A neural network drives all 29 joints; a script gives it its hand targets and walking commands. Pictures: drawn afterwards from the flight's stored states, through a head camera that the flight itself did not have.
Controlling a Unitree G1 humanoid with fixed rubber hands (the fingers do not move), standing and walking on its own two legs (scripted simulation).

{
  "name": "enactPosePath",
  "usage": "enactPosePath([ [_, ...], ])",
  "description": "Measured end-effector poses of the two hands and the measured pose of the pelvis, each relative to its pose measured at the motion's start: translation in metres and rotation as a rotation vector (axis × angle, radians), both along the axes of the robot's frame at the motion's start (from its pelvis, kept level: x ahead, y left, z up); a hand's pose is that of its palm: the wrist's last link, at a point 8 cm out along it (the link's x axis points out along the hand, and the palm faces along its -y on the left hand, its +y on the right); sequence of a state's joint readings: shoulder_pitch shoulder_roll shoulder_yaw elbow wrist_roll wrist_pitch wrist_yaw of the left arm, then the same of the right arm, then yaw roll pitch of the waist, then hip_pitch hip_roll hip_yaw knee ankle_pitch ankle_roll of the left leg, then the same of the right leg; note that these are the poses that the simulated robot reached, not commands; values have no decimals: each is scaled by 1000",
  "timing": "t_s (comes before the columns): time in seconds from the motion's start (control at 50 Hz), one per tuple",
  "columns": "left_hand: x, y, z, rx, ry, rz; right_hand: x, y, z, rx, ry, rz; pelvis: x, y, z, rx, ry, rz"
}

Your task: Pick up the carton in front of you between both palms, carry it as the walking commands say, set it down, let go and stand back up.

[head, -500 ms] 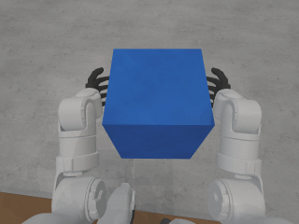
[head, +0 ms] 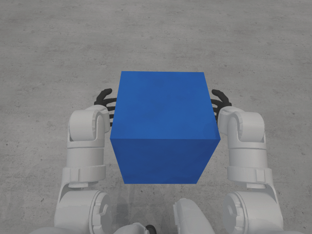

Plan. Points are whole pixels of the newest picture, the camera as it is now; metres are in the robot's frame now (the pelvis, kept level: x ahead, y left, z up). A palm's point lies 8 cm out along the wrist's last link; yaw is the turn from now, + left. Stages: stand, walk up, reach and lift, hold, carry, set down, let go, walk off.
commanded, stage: carry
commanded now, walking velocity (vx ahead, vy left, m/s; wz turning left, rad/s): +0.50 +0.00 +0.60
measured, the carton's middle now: (161, 131) +0.36 -0.04 +0.00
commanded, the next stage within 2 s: none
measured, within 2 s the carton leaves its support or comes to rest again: neither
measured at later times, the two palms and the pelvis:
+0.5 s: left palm (63, 28) +0.63 +0.22 +0.13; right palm (163, 12) +0.70 -0.07 +0.13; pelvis +0.33 -0.01 +0.03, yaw +9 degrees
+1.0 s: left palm out of the picture +0.95 +0.08 +0.08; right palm out of the picture +0.89 -0.21 +0.08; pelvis +0.66 -0.02 -0.01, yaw -9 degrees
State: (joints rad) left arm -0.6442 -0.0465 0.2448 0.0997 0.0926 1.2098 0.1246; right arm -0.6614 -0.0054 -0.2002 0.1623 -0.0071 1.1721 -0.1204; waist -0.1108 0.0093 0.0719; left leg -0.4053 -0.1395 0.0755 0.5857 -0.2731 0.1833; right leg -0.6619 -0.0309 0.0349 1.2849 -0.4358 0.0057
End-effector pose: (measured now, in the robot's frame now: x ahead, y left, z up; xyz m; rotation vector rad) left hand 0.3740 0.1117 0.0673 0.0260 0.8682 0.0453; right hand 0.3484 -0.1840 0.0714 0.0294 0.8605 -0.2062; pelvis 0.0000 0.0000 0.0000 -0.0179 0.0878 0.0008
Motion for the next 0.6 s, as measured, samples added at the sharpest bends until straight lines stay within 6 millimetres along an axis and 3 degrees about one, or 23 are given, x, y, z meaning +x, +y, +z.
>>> enactPosePath([
  [0.08, 35, 19, -15, -16, -16, 83, 55, 18, -13, 19, -18, 39, 48, -3, 3, -3, 22, 46],
  [0.18, 82, 45, -19, -23, -70, 191, 135, 45, -15, 29, -70, 129, 122, -13, 1, -3, 39, 116],
  [0.26, 131, 62, -10, -7, -141, 264, 207, 65, -7, 27, -140, 221, 192, -21, -8, 11, 19, 170],
  [0.34, 172, 83, 10, 27, -176, 318, 269, 90, 12, 26, -175, 312, 240, -25, -1, 3, 5, 180],
  [0.48, 244, 106, 56, 3, -194, 351, 342, 113, 56, 34, -192, 311, 322, -15, 25, 43, 24, 163],
  [0.6, 324, 101, 67, -13, -225, 248, 384, 101, 60, 33, -224, 180, 400, 16, 16, 40, 16, 95],
])
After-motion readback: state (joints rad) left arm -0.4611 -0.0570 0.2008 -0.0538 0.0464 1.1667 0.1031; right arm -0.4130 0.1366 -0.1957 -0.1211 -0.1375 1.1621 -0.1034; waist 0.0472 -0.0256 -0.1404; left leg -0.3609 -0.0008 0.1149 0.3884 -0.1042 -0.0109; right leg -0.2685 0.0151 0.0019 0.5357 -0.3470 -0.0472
